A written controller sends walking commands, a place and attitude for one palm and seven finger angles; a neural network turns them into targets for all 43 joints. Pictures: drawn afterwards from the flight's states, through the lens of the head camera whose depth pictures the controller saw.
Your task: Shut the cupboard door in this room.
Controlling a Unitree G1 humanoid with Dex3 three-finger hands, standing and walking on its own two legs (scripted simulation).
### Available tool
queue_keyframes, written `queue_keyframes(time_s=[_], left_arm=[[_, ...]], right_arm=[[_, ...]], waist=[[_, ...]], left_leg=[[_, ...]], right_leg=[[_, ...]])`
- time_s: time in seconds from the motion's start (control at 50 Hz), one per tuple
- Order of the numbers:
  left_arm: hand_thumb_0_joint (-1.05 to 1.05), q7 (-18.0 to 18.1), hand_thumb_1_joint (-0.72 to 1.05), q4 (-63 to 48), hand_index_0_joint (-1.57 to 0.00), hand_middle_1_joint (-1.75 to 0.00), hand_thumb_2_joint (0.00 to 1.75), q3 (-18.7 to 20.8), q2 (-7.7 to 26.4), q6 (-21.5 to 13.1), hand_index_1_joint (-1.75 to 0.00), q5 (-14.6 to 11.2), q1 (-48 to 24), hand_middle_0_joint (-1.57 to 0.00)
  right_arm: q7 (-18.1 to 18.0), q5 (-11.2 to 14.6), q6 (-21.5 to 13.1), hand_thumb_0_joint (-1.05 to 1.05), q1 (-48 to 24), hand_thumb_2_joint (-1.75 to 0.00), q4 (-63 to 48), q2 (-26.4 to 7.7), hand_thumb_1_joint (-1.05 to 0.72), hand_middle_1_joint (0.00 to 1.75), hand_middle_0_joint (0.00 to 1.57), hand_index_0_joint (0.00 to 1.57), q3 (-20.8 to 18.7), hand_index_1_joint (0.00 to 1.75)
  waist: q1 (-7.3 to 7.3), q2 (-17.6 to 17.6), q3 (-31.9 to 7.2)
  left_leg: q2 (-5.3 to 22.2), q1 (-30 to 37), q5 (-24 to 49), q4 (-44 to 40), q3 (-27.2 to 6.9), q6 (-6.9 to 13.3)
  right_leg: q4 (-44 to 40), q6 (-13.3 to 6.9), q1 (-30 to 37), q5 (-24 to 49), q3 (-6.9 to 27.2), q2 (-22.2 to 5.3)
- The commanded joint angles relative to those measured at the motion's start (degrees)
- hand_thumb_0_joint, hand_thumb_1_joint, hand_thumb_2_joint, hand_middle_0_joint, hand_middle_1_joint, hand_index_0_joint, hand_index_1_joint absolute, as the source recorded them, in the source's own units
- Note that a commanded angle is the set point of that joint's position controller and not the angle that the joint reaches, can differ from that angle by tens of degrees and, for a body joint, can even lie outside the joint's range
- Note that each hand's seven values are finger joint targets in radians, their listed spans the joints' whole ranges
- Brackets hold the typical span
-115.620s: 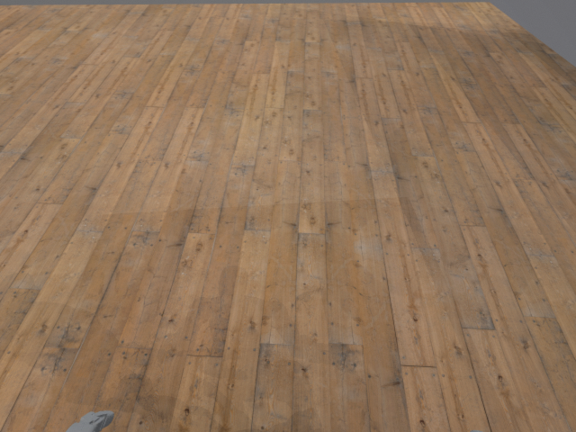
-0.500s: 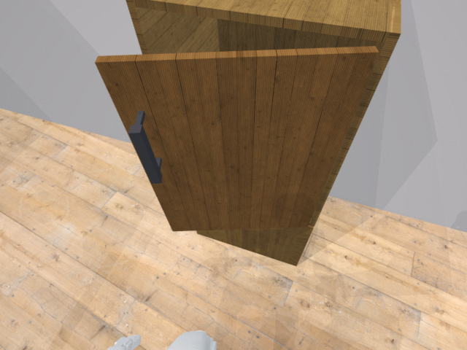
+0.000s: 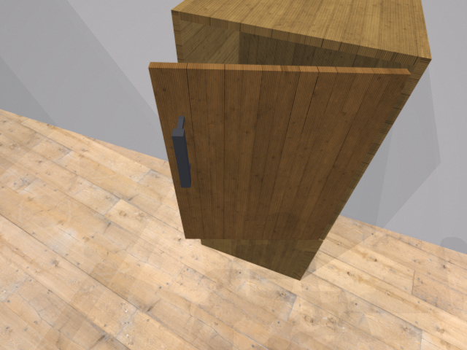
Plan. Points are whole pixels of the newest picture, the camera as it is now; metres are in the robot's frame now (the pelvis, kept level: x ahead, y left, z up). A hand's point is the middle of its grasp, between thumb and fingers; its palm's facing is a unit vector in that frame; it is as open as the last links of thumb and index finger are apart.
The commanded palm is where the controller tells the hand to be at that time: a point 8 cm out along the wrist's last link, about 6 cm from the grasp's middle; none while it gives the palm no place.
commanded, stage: come to a stop and stand still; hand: left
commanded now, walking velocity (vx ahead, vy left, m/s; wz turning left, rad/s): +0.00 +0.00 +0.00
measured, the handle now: (183, 153) +0.46 +0.14 +0.06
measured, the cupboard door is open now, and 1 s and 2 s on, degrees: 21 21 21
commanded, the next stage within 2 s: look again from close up in 0.14 s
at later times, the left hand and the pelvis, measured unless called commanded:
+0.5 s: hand out of the picture +0.01 +0.19 -0.17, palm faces -0.01 -0.97 -0.24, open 7.3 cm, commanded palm none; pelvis +0.00 +0.00 -0.01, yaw +0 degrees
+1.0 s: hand (139, 298) +0.20 +0.18 -0.02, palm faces +0.27 -0.96 -0.10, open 7.2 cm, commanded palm +0.11 +0.22 -0.06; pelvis +0.00 -0.02 -0.03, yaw +2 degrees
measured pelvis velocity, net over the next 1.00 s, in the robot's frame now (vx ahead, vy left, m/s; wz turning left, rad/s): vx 0.00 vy -0.02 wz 0.03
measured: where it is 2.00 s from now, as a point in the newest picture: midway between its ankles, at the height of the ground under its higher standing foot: outside the picture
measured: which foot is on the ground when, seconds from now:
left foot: down 0.00-1.00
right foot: down 0.00-1.00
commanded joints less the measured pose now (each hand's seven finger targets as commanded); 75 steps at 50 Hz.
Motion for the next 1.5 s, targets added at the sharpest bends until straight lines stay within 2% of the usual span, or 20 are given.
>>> queue_keyframes(time_s=[0.0,0.2,0.22,0.26,0.44,0.74,0.78,0.8,0.82,0.84,0.86,0.88,0.9,0.94,0.98,1.04,1.08,1.16,1.28,1.48], left_arm=[[0.00,0.70,0.90,-1.74,-0.20,-0.30,0.90,0.74,4.89,-1.39,-0.30,-0.15,0.44,-0.20],[0.00,0.83,0.90,0.13,-0.20,-0.30,0.90,0.56,3.49,-0.98,-0.30,-0.20,1.89,-0.20],[0.00,3.23,0.90,0.91,-0.20,-0.30,0.90,-0.63,4.58,-3.19,-0.30,0.84,5.17,-0.20],[0.00,2.18,0.90,-2.10,-0.20,-0.30,0.90,-0.12,6.94,-3.47,-0.30,-0.04,2.36,-0.20],[0.00,1.19,0.90,-3.38,-0.20,-0.30,0.90,-0.76,4.92,-2.69,-0.30,-0.12,1.68,-0.20],[0.00,1.08,0.90,-3.13,-0.20,-0.30,0.90,0.20,8.01,-2.82,-0.30,-0.08,-0.56,-0.20],[0.00,1.07,0.90,-3.22,-0.20,-0.30,0.90,0.33,8.48,-2.92,-0.30,-0.07,-0.83,-0.20],[0.00,3.36,0.90,-1.36,-0.20,-0.30,0.90,0.36,6.59,-3.38,-0.30,0.42,4.91,-0.20],[0.00,4.28,0.90,-93.71,-0.20,-0.30,0.90,29.02,44.37,-19.86,-0.30,-5.99,-46.87,-0.20],[0.00,4.55,0.90,-70.79,-0.22,-0.32,0.90,2.30,9.96,-14.34,-0.32,-6.65,-3.01,-0.22],[0.00,4.77,0.90,-73.34,-0.24,-0.34,0.90,0.32,-1.95,-7.38,-0.34,-11.05,10.79,-0.24],[0.00,5.28,0.90,-69.52,-0.25,-0.36,0.90,2.56,1.42,-8.54,-0.36,-9.23,3.08,-0.25],[0.00,4.07,0.90,-65.83,-0.27,-0.38,0.90,5.74,0.99,-10.50,-0.38,-9.94,5.39,-0.27],[0.00,-0.49,0.90,-55.86,-0.31,-0.42,0.90,9.61,0.14,-18.06,-0.42,-11.37,17.91,-0.31],[0.00,-8.20,0.90,-50.16,-0.35,-0.46,0.90,11.72,-1.96,-28.22,-0.46,-14.10,25.63,-0.35],[0.00,-19.08,0.90,-51.58,-0.40,-0.52,0.90,17.33,4.74,-39.79,-0.52,-16.81,22.96,-0.40],[0.00,-21.81,0.90,-57.76,-0.44,-0.56,0.90,17.56,6.83,-36.59,-0.56,-18.92,19.19,-0.44],[0.00,-18.61,0.90,-74.98,-0.51,-0.64,0.90,17.22,10.30,-34.38,-0.64,-20.67,1.08,-0.51],[0.00,-16.60,0.90,-82.65,-0.62,-0.76,0.90,9.34,8.23,-35.82,-0.76,-17.80,-3.94,-0.62],[0.00,-12.86,0.90,-79.19,-0.81,-0.96,0.90,16.54,9.40,-19.82,-0.96,-18.80,9.58,-0.81]], right_arm=[[-0.04,-0.14,-1.23,0.00,4.21,-0.90,0.06,-6.81,-0.90,0.30,0.20,0.20,-1.05,0.30],[-0.27,-0.42,-1.30,0.00,7.47,-0.90,3.03,-5.17,-0.90,0.30,0.20,0.20,-0.36,0.30],[0.55,-0.04,-2.62,0.00,2.92,-0.90,-0.65,-7.18,-0.90,0.30,0.20,0.20,-0.07,0.30],[0.92,-1.18,-2.60,0.00,6.85,-0.90,-1.86,-4.05,-0.90,0.30,0.20,0.20,0.31,0.30],[0.49,-0.67,-2.53,0.00,8.37,-0.90,-3.23,-6.53,-0.90,0.30,0.20,0.20,-0.29,0.30],[0.10,-0.75,-2.78,0.00,4.22,-0.90,-0.72,-8.66,-0.90,0.30,0.20,0.20,-0.68,0.30],[0.03,-0.76,-2.80,0.00,3.55,-0.90,-0.52,-9.05,-0.90,0.30,0.20,0.20,-0.72,0.30],[0.51,0.05,-2.42,0.00,1.16,-0.90,-3.51,-9.09,-0.90,0.30,0.20,0.20,-0.87,0.30],[-5.77,0.29,-13.05,0.00,6.90,-0.90,-18.02,-19.49,-0.90,0.30,0.20,0.20,-4.31,0.30],[-6.48,3.69,-16.92,0.00,0.81,-0.90,-18.57,-11.77,-0.90,0.30,0.20,0.20,-0.95,0.30],[-4.78,2.47,-19.19,0.00,-1.50,-0.90,-21.64,-9.96,-0.90,0.30,0.20,0.20,-0.81,0.30],[-2.84,2.22,-20.68,0.00,0.67,-0.90,-20.69,-8.93,-0.90,0.30,0.20,0.20,-2.22,0.30],[-1.96,1.50,-20.99,0.00,0.52,-0.90,-22.25,-10.23,-0.90,0.30,0.20,0.20,-4.08,0.30],[-0.60,0.32,-20.70,0.00,-0.79,-0.90,-24.78,-10.17,-0.90,0.30,0.20,0.20,-4.98,0.30],[0.90,-0.04,-20.21,0.00,-1.53,-0.90,-26.59,-9.47,-0.90,0.30,0.20,0.20,-5.60,0.30],[1.63,0.04,-19.96,0.00,-3.86,-0.90,-31.51,-10.18,-0.90,0.30,0.20,0.20,-6.38,0.30],[1.49,0.84,-18.72,0.00,-5.23,-0.90,-36.28,-10.80,-0.90,0.30,0.20,0.20,-5.77,0.30],[-0.84,1.40,-18.99,0.00,-4.03,-0.90,-40.25,-10.42,-0.90,0.30,0.20,0.20,-4.44,0.30],[-3.13,1.16,-20.51,0.00,-0.87,-0.90,-37.80,-11.29,-0.90,0.30,0.20,0.20,-2.70,0.30],[-2.94,1.54,-17.65,0.00,-1.59,-0.90,-39.65,-8.97,-0.90,0.30,0.20,0.20,-1.93,0.30]], waist=[[-1.29,-2.12,-2.80],[-0.77,1.84,2.12],[0.35,6.33,2.83],[-1.05,10.29,-2.90],[-1.41,-1.13,1.12],[-1.23,0.78,-1.09],[-1.16,1.03,-1.52],[0.08,-5.45,-2.18],[-6.83,-0.88,-24.38],[-3.18,22.03,-31.36],[-0.56,26.06,-26.53],[-3.56,12.46,-12.49],[-2.45,7.29,-4.33],[-0.74,-9.48,-1.64],[2.03,-15.58,-7.11],[3.57,-9.62,-13.81],[4.16,-0.99,-18.03],[0.08,0.94,-17.61],[-4.18,2.93,-18.09],[1.85,-0.01,-20.52]], left_leg=[[6.82,0.96,10.07,-6.39,-5.42,-0.34],[6.32,-2.80,4.42,-9.25,-5.49,-0.47],[7.55,-4.91,16.64,2.10,-2.37,-1.42],[4.90,-4.47,8.06,-0.10,-4.83,-1.06],[5.89,-5.61,2.96,-3.11,-6.76,1.18],[6.43,0.02,11.47,-3.16,-4.34,0.59],[6.47,0.52,12.63,-2.78,-4.14,0.50],[8.45,-2.89,18.47,7.90,-2.11,-1.02],[4.82,13.71,28.43,13.96,-3.13,0.38],[3.40,16.25,34.56,10.59,-4.10,-0.53],[4.05,13.01,43.32,7.91,-4.34,-2.91],[4.16,0.77,34.54,6.76,-4.95,-3.18],[2.98,-7.97,24.10,9.33,-4.92,-3.55],[0.83,-19.72,13.52,15.80,-4.08,-2.37],[-0.66,-27.39,10.08,22.61,-2.46,-3.21],[-1.79,-36.46,1.84,30.24,-0.63,-2.95],[-2.62,-37.04,-0.64,31.32,0.77,-1.97],[-1.03,-40.04,-10.99,35.25,-0.87,-0.29],[0.79,-36.67,-12.37,35.50,-3.50,0.69],[0.17,-32.92,-2.12,27.31,-4.05,-0.28]], right_leg=[[-5.07,-2.55,1.81,9.29,4.54,-4.46],[-6.25,-2.57,1.57,5.51,4.18,-3.80],[-2.30,-2.27,-0.71,19.27,3.12,-6.32],[0.42,-4.31,0.17,7.20,3.88,-5.28],[0.54,-3.57,-3.65,-0.05,3.94,-3.19],[0.09,-3.59,-1.12,11.32,4.64,-4.22],[-0.02,-3.72,-0.55,13.23,4.85,-4.36],[0.46,-1.99,1.10,30.44,5.16,-6.95],[14.13,-2.24,2.71,28.25,1.69,-1.76],[21.57,-1.94,-5.94,14.68,-3.28,1.72],[21.58,-2.18,-8.18,2.39,-6.11,1.33],[15.17,-1.90,-13.08,1.14,-5.49,0.54],[11.08,-2.38,-14.38,4.39,-6.24,0.69],[14.10,-2.12,-18.40,9.73,-6.83,0.80],[21.55,-1.67,-19.21,16.68,-4.72,-0.18],[27.16,-1.88,-21.76,8.75,1.20,-1.37],[26.33,-2.27,-20.94,1.32,3.92,-1.84],[21.23,-1.64,-29.15,-25.17,8.47,-1.39],[23.34,-2.55,-33.37,-24.22,4.13,0.76],[21.84,-1.85,-20.03,-9.57,-0.14,0.45]])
